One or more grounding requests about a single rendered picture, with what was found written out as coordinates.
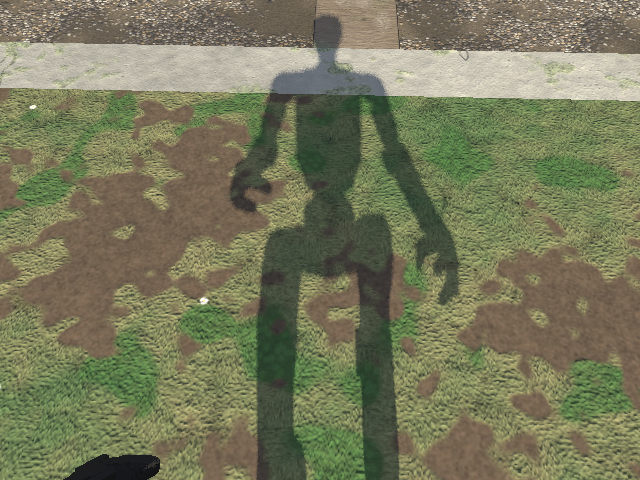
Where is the robot left hand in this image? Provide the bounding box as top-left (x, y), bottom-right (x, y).
top-left (63, 454), bottom-right (160, 480)

